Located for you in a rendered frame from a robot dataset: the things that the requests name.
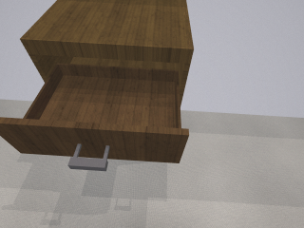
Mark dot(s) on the handle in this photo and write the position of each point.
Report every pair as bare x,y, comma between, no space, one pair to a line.
92,164

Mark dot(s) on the cabinet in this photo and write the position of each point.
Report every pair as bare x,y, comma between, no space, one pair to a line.
152,34

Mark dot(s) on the drawer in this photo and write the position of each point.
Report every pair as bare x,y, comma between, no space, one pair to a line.
135,111

